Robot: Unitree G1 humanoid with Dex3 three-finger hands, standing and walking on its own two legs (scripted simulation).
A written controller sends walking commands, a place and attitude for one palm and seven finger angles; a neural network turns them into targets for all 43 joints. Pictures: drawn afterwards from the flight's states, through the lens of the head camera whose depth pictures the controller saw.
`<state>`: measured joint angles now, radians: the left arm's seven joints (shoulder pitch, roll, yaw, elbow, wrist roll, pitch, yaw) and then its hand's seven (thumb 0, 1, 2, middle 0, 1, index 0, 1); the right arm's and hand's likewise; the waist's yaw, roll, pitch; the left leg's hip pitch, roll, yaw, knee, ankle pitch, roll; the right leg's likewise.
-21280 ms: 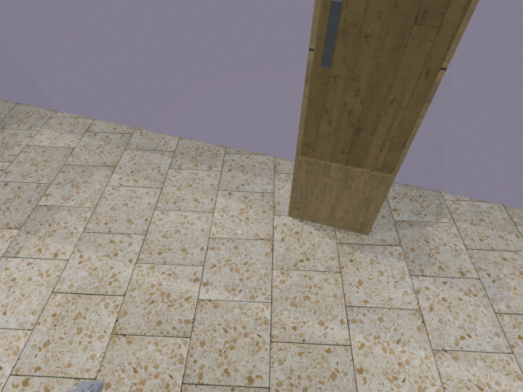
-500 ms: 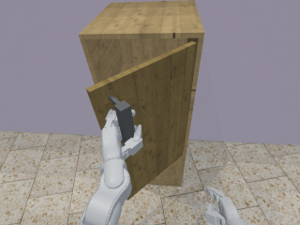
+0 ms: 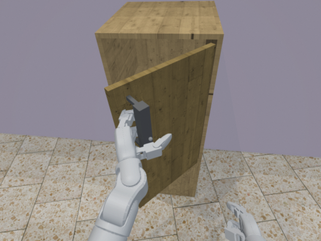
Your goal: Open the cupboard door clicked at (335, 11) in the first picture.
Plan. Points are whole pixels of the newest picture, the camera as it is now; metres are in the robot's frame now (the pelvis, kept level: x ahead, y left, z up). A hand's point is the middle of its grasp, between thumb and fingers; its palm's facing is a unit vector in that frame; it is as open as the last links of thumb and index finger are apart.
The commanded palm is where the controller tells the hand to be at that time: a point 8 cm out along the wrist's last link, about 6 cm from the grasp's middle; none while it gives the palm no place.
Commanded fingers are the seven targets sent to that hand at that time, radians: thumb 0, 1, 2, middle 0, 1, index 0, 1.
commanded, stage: open thumb and fingers to let go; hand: left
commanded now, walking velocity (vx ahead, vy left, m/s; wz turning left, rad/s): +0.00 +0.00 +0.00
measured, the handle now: (139, 127) +0.35 +0.08 +0.14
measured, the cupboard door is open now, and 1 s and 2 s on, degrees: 47 49 48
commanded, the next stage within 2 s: slide the hand sideways off the handle in 0.44 s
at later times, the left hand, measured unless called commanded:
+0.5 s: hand (152, 140) +0.30 +0.04 +0.14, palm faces +0.24 -0.97 -0.03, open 15.4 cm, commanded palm +0.26 +0.08 +0.14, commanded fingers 0.00 -0.50 0.30 -0.15 -0.30 -0.15 -0.30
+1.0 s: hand (148, 156) +0.26 +0.05 +0.14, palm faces -0.14 -0.99 -0.01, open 16.4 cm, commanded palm +0.23 +0.11 +0.14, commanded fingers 0.00 -0.50 0.30 -0.15 -0.30 -0.15 -0.30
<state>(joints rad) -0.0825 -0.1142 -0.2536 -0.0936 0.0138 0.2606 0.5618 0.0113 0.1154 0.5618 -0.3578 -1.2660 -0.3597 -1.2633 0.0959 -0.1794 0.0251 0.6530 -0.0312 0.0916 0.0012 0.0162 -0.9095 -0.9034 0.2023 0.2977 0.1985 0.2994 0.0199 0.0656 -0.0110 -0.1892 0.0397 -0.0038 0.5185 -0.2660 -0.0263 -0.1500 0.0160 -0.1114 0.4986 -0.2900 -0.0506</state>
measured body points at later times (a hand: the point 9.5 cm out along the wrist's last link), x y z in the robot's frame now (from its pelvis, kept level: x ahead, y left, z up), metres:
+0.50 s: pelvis -0.02 +0.03 +0.00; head -0.04 +0.01 +0.45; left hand +0.29 +0.10 +0.14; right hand +0.17 -0.16 -0.10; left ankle +0.01 +0.14 -0.74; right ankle -0.01 -0.08 -0.74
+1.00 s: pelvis -0.02 +0.02 +0.00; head -0.05 +0.00 +0.45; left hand +0.26 +0.10 +0.14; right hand +0.17 -0.18 -0.08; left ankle +0.01 +0.14 -0.74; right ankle -0.01 -0.08 -0.74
